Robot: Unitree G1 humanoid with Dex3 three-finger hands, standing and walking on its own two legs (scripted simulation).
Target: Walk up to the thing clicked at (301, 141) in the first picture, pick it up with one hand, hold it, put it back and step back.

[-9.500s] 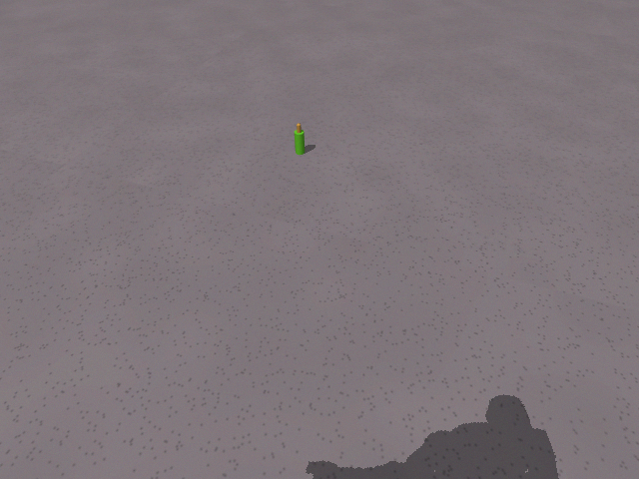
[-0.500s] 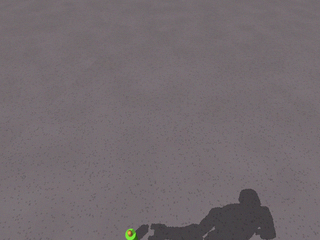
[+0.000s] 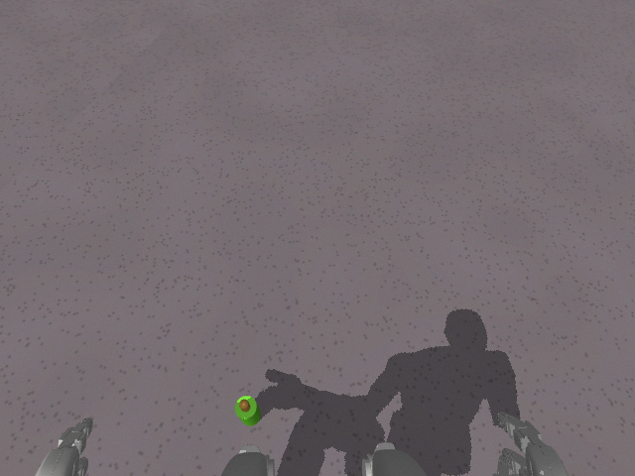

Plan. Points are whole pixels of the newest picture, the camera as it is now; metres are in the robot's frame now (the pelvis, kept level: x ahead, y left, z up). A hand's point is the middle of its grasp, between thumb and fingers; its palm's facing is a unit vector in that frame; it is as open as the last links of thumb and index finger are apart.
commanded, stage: go down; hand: left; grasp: from the side
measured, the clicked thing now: (247, 409) +0.32 +0.16 -0.61
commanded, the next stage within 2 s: none
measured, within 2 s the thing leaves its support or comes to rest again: neither
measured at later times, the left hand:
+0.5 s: hand (116, 461) +0.19 +0.30 -0.21, palm faces +0.04 -0.98 -0.20, open 17.3 cm
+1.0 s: hand (122, 433) +0.23 +0.32 -0.27, palm faces +0.01 -0.98 -0.19, open 17.2 cm
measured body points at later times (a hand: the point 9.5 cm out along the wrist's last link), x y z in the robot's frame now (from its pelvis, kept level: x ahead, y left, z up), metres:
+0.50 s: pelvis -0.03 +0.00 -0.11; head +0.12 +0.04 +0.31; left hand +0.18 +0.35 -0.20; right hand +0.18 -0.26 -0.19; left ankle +0.02 +0.12 -0.67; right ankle +0.01 -0.14 -0.67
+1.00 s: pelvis -0.07 -0.01 -0.21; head +0.12 +0.03 +0.20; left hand +0.23 +0.37 -0.26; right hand +0.12 -0.28 -0.31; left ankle +0.01 +0.12 -0.67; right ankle +0.01 -0.14 -0.67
